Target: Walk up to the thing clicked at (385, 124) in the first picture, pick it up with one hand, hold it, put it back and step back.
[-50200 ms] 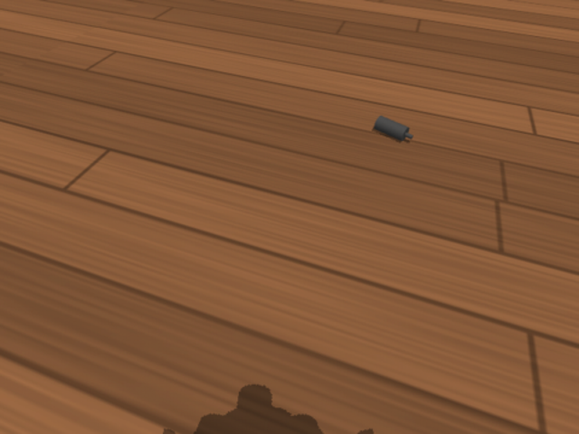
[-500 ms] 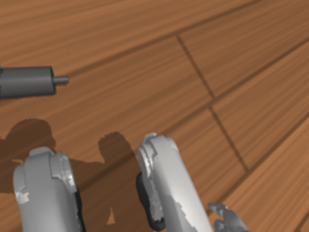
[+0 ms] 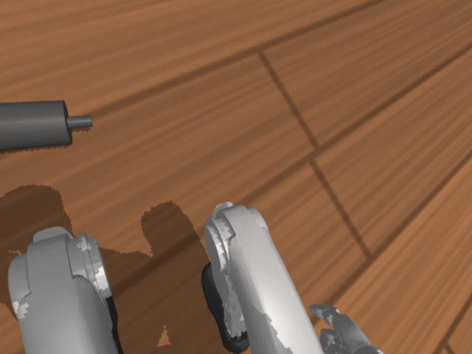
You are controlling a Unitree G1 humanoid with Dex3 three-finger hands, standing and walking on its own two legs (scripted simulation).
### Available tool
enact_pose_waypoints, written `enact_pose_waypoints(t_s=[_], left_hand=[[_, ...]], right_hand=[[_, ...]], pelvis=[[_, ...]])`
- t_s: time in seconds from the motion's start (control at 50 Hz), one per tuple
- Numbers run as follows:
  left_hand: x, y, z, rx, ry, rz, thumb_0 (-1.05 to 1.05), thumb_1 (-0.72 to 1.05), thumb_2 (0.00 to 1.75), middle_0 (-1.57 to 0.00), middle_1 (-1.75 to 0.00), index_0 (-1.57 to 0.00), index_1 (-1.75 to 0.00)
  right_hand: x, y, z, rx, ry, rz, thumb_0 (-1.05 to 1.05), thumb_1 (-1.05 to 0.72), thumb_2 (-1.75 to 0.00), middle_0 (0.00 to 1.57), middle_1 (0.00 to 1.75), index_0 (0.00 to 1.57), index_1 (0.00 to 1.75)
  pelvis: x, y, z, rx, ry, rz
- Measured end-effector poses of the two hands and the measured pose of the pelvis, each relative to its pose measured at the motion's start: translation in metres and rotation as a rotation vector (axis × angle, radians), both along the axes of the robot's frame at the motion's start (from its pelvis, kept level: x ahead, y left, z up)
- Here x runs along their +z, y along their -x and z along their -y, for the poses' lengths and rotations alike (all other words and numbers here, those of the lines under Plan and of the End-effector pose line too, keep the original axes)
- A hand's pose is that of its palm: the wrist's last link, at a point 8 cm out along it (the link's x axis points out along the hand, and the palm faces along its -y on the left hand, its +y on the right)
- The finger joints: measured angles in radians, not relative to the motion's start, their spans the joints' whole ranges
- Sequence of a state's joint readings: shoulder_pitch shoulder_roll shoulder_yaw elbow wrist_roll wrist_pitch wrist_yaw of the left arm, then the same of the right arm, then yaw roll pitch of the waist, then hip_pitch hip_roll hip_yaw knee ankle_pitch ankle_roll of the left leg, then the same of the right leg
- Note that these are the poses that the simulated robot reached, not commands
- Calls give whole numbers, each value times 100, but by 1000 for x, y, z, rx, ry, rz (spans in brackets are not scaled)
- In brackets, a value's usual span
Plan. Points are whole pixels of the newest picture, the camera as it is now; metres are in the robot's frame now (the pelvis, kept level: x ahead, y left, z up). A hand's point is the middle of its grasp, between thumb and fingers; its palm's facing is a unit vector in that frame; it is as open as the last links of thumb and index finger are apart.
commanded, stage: rise first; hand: left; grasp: from above
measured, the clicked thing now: (25, 125) +0.52 +0.30 -0.28
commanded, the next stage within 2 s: approach in 1.02 s
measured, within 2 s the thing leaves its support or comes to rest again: neither
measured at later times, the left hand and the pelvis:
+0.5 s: hand out of the picture +0.46 +0.36 -0.18, palm faces -0.47 -0.07 -0.88, open 14.0 cm; pelvis +0.00 +0.00 +0.00, yaw -1 degrees
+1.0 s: hand out of the picture +0.47 +0.36 -0.17, palm faces -0.47 -0.06 -0.88, open 14.1 cm; pelvis +0.00 +0.00 +0.00, yaw -1 degrees
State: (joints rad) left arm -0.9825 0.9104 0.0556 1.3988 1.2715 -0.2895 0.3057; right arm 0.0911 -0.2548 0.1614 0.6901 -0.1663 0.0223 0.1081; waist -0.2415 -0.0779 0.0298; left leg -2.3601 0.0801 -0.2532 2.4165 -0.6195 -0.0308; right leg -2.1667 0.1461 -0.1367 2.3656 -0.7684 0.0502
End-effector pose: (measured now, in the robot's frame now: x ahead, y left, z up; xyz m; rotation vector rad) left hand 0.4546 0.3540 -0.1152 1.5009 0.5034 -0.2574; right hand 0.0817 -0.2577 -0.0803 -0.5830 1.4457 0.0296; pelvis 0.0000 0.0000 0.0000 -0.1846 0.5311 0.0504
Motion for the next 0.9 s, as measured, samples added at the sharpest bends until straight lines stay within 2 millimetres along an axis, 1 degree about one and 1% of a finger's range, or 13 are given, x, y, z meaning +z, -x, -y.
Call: enact_pose_waypoints(t_s=[0.24, 0.4, 0.58, 0.9], left_hand=[[-5, -9, 1, 2, 0, 0, 0, -52, 99, -7, -108, -9, -105], [-5, -15, -2, 8, -2, -1, 0, -52, 98, -7, -108, -9, -106], [-4, -19, -6, 1, -8, -10, 0, -53, 99, -7, -108, -9, -106], [3, -22, -2, -17, -10, 1, 0, -55, 101, -8, -107, -8, -106]], right_hand=[[1, 11, 1, -3, 13, -24, 0, -92, -90, 20, 30, 21, 30], [3, 15, -3, -2, 15, -35, 0, -92, -90, 20, 30, 21, 30], [5, 14, -6, 7, 15, -43, 0, -92, -90, 20, 30, 21, 30], [9, 10, -6, 14, 13, -23, 0, -92, -90, 20, 30, 21, 30]], pelvis=[[-3, 1, -1, -5, 5, 6], [-3, 0, -2, -7, 12, 7], [-2, -1, -3, -8, 17, 4], [0, 1, -4, -7, 20, 8]])
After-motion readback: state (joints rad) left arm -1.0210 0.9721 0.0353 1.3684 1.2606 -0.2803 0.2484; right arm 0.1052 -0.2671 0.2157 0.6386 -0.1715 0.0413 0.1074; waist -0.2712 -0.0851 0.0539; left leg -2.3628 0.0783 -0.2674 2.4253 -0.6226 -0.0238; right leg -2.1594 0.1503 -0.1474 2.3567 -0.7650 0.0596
